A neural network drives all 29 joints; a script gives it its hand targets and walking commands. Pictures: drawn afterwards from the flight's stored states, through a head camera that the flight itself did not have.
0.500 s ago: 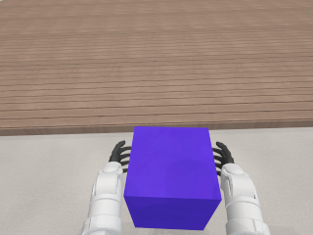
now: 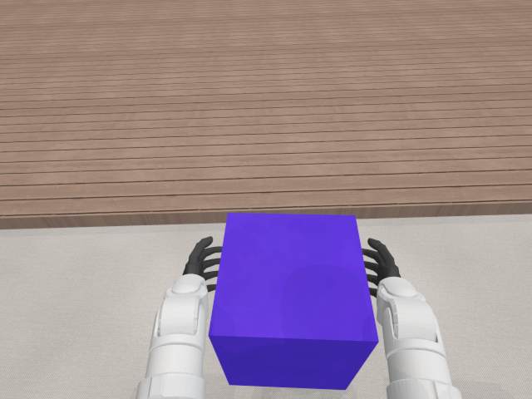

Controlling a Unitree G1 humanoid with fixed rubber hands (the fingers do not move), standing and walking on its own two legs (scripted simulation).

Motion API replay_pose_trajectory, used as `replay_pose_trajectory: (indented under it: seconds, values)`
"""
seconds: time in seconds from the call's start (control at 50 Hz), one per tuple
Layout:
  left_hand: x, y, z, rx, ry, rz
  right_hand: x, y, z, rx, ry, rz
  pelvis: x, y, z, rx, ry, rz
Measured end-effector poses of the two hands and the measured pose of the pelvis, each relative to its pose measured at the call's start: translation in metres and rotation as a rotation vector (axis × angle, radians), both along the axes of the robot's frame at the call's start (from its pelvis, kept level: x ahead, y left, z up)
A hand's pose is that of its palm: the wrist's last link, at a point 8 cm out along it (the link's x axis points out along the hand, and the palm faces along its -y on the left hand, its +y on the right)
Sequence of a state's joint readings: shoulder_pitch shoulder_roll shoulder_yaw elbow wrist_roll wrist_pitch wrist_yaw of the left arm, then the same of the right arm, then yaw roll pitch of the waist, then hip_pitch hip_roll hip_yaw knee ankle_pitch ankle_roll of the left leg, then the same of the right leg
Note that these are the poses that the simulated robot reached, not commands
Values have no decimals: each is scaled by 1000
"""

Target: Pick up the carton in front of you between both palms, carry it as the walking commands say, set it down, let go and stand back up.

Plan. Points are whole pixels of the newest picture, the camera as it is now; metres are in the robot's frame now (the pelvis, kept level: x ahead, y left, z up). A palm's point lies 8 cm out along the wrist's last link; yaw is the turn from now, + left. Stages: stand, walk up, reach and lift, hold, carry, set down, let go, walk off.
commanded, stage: reach and lift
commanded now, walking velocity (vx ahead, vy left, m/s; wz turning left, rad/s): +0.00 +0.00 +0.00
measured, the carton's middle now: (288, 304) +0.30 +0.00 -0.04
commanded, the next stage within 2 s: hold in 0.30 s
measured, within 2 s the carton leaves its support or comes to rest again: neither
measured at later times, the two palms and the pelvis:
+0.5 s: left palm (189, 282) +0.28 +0.15 +0.05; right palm (391, 285) +0.28 -0.15 +0.05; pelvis +0.00 +0.00 +0.00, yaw +0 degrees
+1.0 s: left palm (179, 235) +0.34 +0.17 +0.09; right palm (376, 235) +0.34 -0.13 +0.09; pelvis +0.07 +0.02 -0.01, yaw -1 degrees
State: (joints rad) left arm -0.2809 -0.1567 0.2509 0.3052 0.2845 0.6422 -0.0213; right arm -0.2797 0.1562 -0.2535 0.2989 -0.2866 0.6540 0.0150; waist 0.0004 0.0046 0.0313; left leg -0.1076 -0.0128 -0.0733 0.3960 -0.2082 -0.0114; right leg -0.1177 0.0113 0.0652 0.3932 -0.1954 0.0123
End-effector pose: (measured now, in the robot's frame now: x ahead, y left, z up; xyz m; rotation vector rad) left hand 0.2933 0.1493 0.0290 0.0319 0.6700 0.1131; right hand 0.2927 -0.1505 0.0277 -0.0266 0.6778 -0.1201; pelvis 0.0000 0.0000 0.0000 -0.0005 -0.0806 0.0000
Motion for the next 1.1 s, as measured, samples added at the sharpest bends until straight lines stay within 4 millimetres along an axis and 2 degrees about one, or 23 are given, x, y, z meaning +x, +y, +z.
replay_pose_trajectory:
  seconds: [0.32, 0.48, 0.62, 0.74, 0.82, 0.94, 1.04, 1.1]
  values:
    - [-3, 1, 6, 6, -2, -5, -4, 1, 7, -6, -2, 3, 4, 1, 1, 0, -18, -1]
    - [-11, 2, 21, 5, -33, 0, -10, 2, 21, -4, -33, 3, 2, 2, 2, 0, -39, -1]
    - [-17, 2, 18, -5, -8, 6, -16, 2, 19, 3, -8, -2, -6, 1, 1, 0, -57, -1]
    - [-11, 2, 26, -9, -36, 13, -9, 3, 27, 7, -37, -5, -1, 1, -2, -5, 34, 9]
    - [1, 8, 39, -19, -98, 27, 5, 8, 41, 18, -99, -6, 11, 5, -9, -6, 77, 27]
    - [26, 24, 58, -43, -147, 57, 34, 25, 62, 32, -149, -4, 46, 18, -13, 4, 128, -3]
    - [56, 15, 67, -56, -116, 47, 55, 15, 67, 51, -118, -49, 83, 15, -7, -27, 161, -17]
    - [75, 5, 65, -56, -118, 41, 70, 5, 62, 69, -121, -76, 110, 9, -14, -37, 165, 11]
